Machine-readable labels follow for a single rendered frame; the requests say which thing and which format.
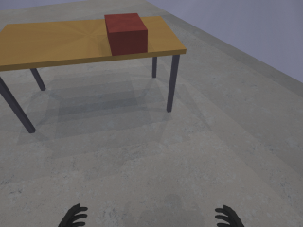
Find robot right hand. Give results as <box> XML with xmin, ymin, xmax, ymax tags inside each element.
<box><xmin>215</xmin><ymin>205</ymin><xmax>244</xmax><ymax>227</ymax></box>

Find robot left hand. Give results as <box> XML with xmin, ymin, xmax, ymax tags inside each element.
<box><xmin>58</xmin><ymin>204</ymin><xmax>88</xmax><ymax>227</ymax></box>

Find table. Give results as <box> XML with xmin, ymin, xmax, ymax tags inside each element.
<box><xmin>0</xmin><ymin>16</ymin><xmax>187</xmax><ymax>133</ymax></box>

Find carton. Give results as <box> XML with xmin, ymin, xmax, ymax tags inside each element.
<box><xmin>104</xmin><ymin>13</ymin><xmax>148</xmax><ymax>56</ymax></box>

